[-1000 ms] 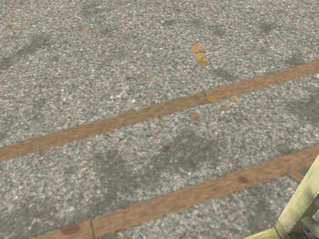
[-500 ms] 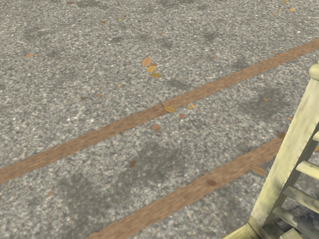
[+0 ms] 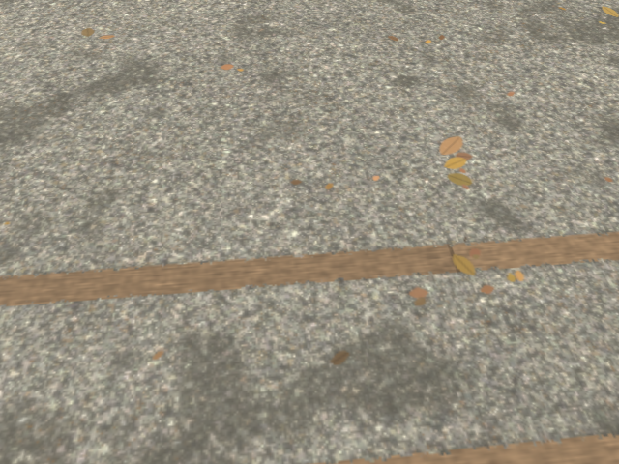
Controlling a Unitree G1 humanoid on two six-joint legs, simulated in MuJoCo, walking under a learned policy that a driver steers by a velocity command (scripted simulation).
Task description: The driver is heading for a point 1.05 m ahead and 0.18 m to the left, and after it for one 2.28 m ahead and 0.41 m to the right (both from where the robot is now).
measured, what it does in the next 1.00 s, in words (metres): goes down: left foot 0.17 m lower, then right foot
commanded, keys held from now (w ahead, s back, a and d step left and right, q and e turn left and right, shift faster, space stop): w+q+shift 0.36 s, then w+shift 0.06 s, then w+e+shift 0.34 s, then e+shift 0.24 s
